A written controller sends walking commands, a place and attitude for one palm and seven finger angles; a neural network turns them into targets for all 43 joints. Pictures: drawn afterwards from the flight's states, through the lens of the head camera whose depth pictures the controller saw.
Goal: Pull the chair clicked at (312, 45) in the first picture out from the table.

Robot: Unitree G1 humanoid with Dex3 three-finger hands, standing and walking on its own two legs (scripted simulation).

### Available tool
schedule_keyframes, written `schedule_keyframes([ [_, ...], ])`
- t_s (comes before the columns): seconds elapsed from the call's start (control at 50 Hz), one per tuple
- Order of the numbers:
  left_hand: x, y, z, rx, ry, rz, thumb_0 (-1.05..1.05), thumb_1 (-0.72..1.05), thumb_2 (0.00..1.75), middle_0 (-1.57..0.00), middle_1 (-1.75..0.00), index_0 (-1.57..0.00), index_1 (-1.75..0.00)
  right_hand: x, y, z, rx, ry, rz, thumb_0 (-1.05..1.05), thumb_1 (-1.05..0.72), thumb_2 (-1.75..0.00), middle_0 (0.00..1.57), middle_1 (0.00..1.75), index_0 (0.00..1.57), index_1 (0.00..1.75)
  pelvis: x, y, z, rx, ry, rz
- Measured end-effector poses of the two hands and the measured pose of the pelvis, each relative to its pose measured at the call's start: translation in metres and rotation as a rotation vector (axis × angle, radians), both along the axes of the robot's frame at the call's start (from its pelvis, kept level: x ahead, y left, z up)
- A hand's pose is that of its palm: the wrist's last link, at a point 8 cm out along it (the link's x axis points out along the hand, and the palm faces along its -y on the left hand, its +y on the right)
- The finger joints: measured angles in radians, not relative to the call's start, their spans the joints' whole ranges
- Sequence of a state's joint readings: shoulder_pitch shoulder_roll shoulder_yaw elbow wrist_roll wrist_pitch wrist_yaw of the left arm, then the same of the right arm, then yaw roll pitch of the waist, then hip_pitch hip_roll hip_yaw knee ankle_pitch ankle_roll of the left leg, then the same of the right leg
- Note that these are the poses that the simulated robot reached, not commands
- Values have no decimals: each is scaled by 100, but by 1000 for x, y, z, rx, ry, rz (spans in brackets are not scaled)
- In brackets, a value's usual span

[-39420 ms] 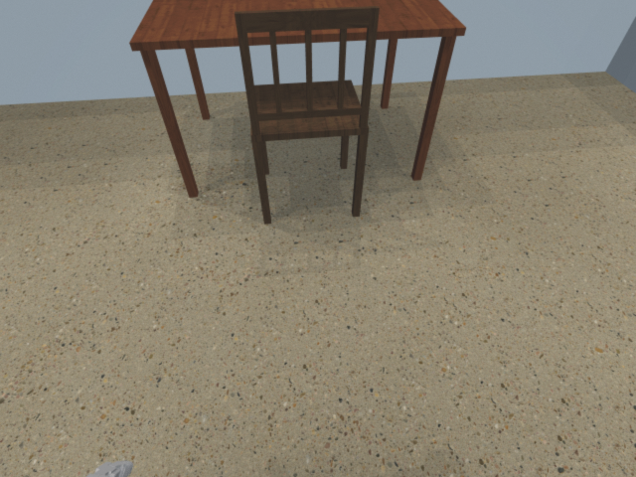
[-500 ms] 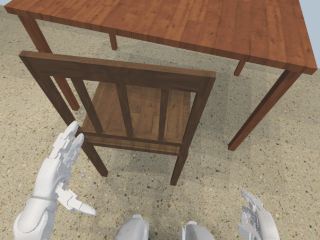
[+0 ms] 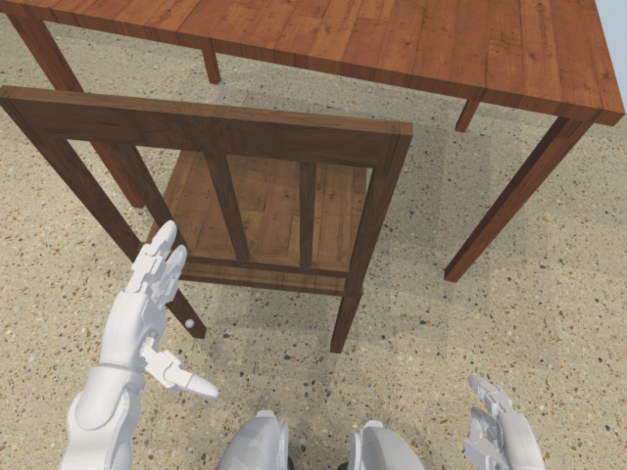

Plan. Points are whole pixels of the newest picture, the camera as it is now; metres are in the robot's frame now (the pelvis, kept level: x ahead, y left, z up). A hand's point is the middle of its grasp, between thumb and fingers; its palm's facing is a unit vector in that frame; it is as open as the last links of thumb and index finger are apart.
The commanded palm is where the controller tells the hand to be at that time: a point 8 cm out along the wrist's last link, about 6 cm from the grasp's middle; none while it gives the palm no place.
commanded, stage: aim the fingers beside a spindle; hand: left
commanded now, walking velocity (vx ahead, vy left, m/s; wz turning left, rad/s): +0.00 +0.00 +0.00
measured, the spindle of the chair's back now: (231, 213) +0.45 +0.14 +0.01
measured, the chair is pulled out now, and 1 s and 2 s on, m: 0.13 0.13 0.13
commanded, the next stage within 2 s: push the fingers through the gap in 1.24 s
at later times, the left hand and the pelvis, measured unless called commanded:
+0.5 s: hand (219, 312) +0.30 +0.13 +0.01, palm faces -0.10 -1.00 +0.00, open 16.9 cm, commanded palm +0.29 +0.18 +0.01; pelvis +0.00 +0.00 -0.01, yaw +0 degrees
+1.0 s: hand (225, 312) +0.30 +0.12 +0.01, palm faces -0.10 -1.00 +0.00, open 16.9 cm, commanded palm +0.29 +0.18 +0.01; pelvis -0.01 +0.00 -0.02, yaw +0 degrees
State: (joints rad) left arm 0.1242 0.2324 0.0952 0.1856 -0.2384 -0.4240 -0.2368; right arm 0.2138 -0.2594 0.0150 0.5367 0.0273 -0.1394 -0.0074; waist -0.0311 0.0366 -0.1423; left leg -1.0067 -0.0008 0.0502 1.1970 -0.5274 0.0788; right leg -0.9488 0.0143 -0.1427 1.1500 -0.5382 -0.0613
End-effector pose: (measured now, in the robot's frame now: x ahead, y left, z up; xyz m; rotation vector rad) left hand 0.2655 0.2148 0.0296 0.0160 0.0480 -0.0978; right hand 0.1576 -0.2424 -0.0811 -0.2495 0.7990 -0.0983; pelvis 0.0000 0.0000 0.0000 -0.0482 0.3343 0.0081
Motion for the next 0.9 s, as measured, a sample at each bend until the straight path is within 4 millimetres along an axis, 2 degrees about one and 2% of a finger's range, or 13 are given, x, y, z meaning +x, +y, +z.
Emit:
schedule_keyframes([
  [0.2, 11, -3, -5, -1, 4, 17, -1, -50, 30, -6, -8, -6, -8, -2, -3, -5, 10, 27, -10, 1, -90, -90, 20, 30, 21, 30, 2, -3, -2, 3, 12, -5],
  [0.4, 17, -24, -15, -17, -9, -10, -1, -50, 30, -6, -8, -6, -8, -4, -6, -13, 1, 52, -12, 1, -91, -90, 20, 30, 21, 30, 1, -1, -9, 3, 27, -6],
  [0.7, 24, -45, -25, -20, -24, -18, -1, -50, 30, -6, -8, -6, -8, -11, 3, -29, 28, 96, -9, 1, -91, -90, 20, 30, 21, 30, -5, 1, -18, 4, 43, -8],
  [0.8, 29, -41, -28, -4, -27, 1, -1, -50, 30, -6, -8, -6, -8, -14, 3, -32, 31, 112, -15, 1, -91, -90, 20, 30, 21, 30, -7, 0, -20, 6, 43, -12],
  [0.9, 29, -31, -22, -3, -32, 23, -1, -50, 30, -6, -8, -6, -8, -17, 3, -31, 35, 123, -23, 1, -91, -90, 20, 30, 20, 30, -7, 0, -18, 4, 40, -12],
])
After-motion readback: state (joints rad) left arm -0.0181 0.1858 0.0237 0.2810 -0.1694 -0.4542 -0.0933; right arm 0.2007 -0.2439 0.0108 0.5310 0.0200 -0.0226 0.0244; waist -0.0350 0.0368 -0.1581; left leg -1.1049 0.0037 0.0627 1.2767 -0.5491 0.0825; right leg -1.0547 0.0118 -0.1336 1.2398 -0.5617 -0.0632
